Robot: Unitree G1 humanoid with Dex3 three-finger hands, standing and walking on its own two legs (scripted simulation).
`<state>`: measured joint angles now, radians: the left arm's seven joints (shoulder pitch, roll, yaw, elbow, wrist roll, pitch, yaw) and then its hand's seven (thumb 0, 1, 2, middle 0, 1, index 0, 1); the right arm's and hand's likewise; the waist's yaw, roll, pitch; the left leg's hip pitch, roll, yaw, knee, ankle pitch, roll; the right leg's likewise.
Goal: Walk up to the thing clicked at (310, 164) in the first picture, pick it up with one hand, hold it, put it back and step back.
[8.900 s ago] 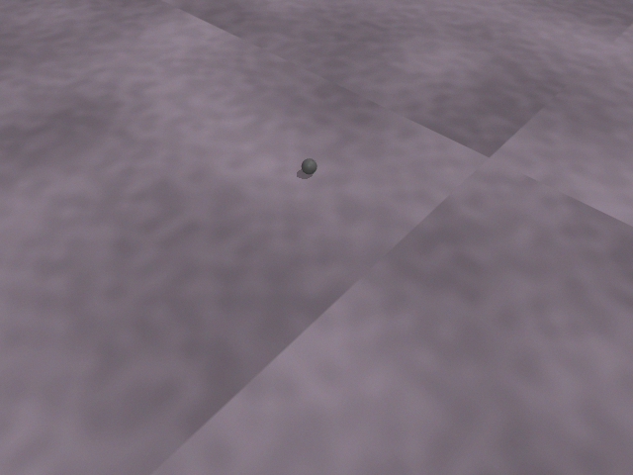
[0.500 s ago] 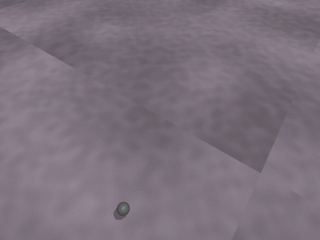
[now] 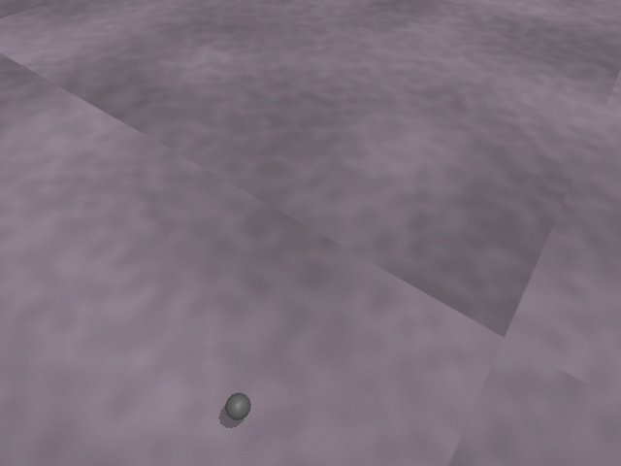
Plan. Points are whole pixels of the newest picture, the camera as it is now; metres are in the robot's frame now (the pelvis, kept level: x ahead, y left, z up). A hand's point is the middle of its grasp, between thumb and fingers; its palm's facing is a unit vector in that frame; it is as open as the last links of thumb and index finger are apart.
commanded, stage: stand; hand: left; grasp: from above
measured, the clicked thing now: (238, 406) +0.42 +0.21 -0.75
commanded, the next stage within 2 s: rise first in 0.14 s
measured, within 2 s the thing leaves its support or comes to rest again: neither
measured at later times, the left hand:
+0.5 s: hand out of the picture +0.15 +0.25 -0.17, palm faces -0.01 -0.94 -0.33, open 9.4 cm
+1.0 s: hand out of the picture +0.12 +0.26 -0.24, palm faces -0.15 -0.89 -0.44, open 14.0 cm
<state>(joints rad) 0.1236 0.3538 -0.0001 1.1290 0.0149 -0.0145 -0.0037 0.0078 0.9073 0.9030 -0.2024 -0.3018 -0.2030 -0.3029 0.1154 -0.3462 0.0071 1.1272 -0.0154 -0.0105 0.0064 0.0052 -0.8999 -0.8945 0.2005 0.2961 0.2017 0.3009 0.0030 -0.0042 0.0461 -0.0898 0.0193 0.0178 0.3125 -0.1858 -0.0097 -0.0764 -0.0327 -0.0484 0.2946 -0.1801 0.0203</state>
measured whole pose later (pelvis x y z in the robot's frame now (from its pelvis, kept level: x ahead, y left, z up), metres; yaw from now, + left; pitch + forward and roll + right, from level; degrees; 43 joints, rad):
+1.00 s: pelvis -0.02 +0.01 -0.09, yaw -1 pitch +17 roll -2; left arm 0.22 0.32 0.13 0.53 0.23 0.17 0.01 0.00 -0.54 1.03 -0.08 -1.08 -0.06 -1.09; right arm 0.19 -0.23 -0.03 0.58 0.00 -0.14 -0.03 0.01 -0.86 -0.89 0.20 0.30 0.20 0.30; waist -0.02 -0.01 -0.09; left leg -0.90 0.04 -0.01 1.13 -0.52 0.00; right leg -0.87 -0.03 -0.04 1.08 -0.50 0.02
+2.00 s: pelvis -0.11 +0.01 -0.38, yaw -4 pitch +33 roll -5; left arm -0.62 0.64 0.12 1.09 1.02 -0.25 0.19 0.00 -0.54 1.04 -0.08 -1.04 -0.07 -1.05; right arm 0.14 -0.27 -0.04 0.75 -0.05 -0.11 0.07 0.01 -0.89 -0.90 0.20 0.30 0.20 0.30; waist -0.09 0.00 -0.12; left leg -2.11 0.03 -0.09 2.19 -0.66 0.00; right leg -2.06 -0.03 -0.06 2.12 -0.64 0.01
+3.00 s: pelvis -0.10 +0.01 -0.44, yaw -7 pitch +35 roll -7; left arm -0.85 0.74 0.14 1.37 1.28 -0.26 0.41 0.00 -0.50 0.99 -0.07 -1.06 -0.09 -1.04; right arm 0.13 -0.27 0.01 0.76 -0.15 -0.06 0.14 0.00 -0.90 -0.90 0.20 0.30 0.20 0.30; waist -0.19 -0.03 -0.05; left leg -2.29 0.03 -0.11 2.39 -0.71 0.01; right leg -2.23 -0.03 -0.07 2.31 -0.69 0.03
